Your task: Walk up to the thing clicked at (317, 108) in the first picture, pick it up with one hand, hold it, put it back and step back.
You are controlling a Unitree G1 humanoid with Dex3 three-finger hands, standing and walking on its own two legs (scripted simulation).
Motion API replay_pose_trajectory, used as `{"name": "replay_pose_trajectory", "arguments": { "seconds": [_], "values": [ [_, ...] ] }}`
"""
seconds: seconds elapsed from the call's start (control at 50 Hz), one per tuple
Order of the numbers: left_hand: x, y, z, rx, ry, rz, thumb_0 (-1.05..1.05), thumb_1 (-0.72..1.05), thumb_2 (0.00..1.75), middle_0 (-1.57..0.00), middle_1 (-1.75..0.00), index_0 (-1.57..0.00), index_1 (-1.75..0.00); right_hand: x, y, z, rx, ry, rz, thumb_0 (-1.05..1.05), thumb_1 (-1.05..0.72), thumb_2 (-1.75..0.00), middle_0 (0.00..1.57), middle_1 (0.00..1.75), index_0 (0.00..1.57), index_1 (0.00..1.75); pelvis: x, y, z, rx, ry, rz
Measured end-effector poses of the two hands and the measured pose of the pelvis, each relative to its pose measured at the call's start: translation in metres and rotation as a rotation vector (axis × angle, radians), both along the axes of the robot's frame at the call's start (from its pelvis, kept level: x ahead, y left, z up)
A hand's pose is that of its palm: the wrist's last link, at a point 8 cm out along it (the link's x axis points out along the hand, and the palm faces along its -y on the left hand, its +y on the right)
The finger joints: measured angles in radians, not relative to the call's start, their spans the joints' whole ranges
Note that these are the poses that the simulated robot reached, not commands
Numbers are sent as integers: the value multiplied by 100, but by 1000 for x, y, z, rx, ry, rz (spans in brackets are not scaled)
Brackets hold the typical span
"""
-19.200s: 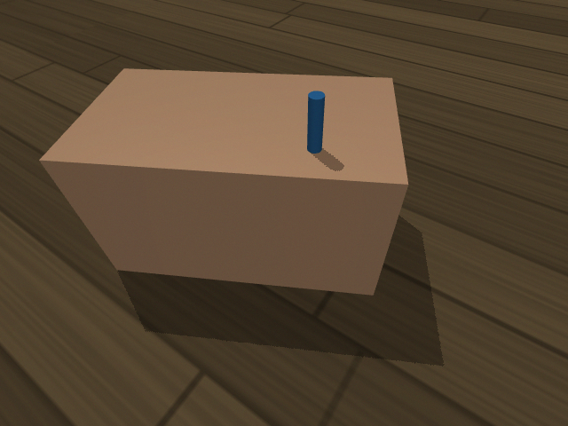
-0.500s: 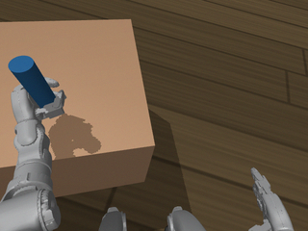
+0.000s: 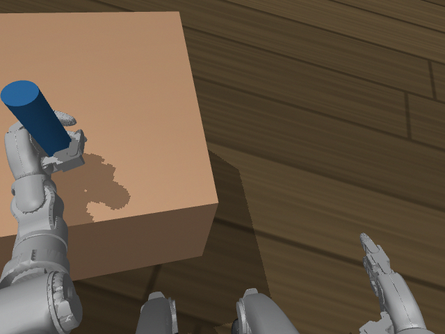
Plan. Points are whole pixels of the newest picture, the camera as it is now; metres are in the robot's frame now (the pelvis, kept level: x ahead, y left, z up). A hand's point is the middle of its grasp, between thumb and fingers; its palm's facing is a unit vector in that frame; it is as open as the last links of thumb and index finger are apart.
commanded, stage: lower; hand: left
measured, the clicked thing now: (48, 131) +0.47 +0.25 +0.04
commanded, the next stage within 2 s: loosen in 0.62 s
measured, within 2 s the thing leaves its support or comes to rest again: rests again in 0.68 s
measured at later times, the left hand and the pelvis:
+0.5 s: hand (76, 151) +0.46 +0.23 -0.02, palm faces +0.26 -0.96 -0.02, open 5.5 cm; pelvis -0.01 +0.00 -0.02, yaw +0 degrees
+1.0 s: hand (77, 158) +0.45 +0.23 -0.02, palm faces +0.27 -0.96 -0.01, open 6.9 cm; pelvis -0.01 +0.00 -0.02, yaw +0 degrees
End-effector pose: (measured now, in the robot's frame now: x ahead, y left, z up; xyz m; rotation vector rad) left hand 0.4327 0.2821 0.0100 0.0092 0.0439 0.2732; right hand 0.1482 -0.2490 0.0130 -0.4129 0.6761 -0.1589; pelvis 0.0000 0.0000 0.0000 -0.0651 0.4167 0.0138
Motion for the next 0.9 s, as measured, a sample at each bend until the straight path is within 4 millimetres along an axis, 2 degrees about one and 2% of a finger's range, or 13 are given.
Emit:
{"name": "replay_pose_trajectory", "arguments": {
  "seconds": [0.44,0.78,0.9],
  "values": [
    [-1,-7,-24,0,9,-9,-1,12,115,-98,-110,-100,-114,-9,-1,-3,-33,-15,2,-1,51,-5,6,6,6,5,-9,1,-14,-7,25,-4],
    [-15,-11,-24,11,-1,-5,-1,12,114,-98,-110,-101,-114,-12,-1,-4,-19,-29,3,-1,51,-5,6,6,6,5,-11,-1,-16,-4,17,-4],
    [-19,-11,-24,-7,-11,11,0,12,103,-100,-105,-103,-108,-11,-3,-3,-22,-39,7,-1,50,-5,6,6,6,5,-12,-2,-16,-1,14,-2]
  ]
}}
